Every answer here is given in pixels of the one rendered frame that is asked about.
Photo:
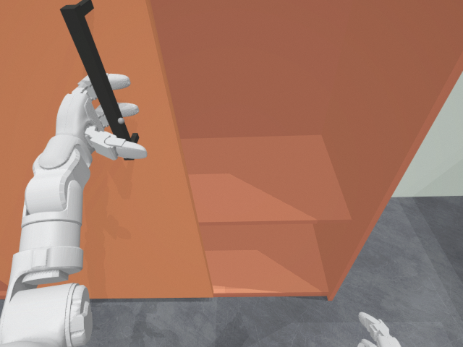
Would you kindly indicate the handle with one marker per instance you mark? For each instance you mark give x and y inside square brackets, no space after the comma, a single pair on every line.
[74,16]

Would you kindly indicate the left robot hand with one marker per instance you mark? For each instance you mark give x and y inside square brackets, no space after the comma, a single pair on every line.
[76,116]

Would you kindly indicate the left robot forearm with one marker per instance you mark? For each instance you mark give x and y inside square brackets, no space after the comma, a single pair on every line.
[52,217]

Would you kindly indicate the robot left upper arm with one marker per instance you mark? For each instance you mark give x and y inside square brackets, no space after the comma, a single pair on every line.
[54,316]

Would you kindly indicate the right robot hand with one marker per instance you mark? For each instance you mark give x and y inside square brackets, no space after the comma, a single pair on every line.
[378,331]

